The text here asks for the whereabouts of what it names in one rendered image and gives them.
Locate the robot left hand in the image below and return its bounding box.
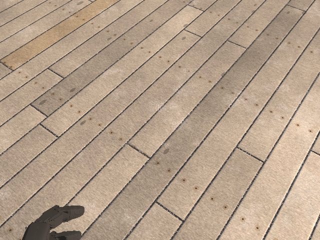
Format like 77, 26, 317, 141
22, 205, 85, 240

